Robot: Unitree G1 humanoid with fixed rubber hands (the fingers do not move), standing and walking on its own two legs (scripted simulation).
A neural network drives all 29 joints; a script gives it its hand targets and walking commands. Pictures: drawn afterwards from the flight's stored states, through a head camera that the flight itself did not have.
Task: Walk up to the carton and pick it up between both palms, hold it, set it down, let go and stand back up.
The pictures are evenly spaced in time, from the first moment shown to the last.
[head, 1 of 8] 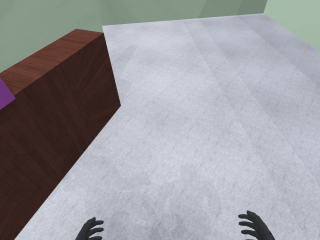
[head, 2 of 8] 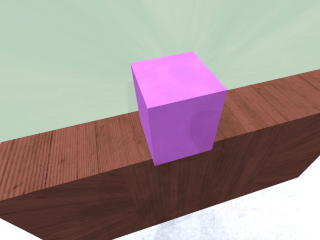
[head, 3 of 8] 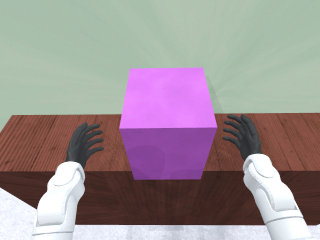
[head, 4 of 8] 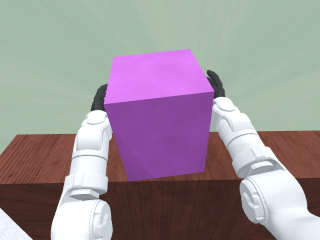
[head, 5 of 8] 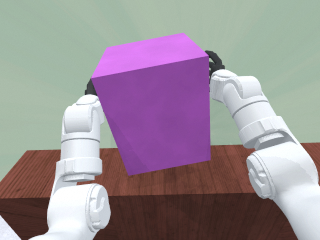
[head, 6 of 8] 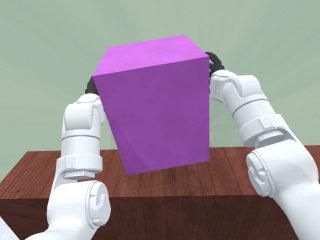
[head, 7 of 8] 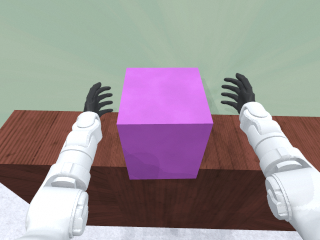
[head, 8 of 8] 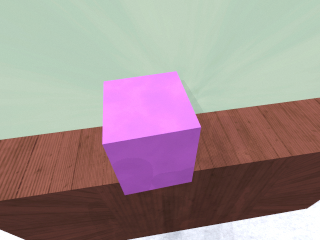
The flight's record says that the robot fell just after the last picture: no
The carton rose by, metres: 0.24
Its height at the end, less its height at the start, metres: +0.00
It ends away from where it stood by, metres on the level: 0.02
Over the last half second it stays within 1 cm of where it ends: yes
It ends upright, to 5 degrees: yes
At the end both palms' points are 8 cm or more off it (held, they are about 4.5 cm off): yes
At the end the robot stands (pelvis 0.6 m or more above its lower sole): yes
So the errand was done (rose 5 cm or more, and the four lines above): yes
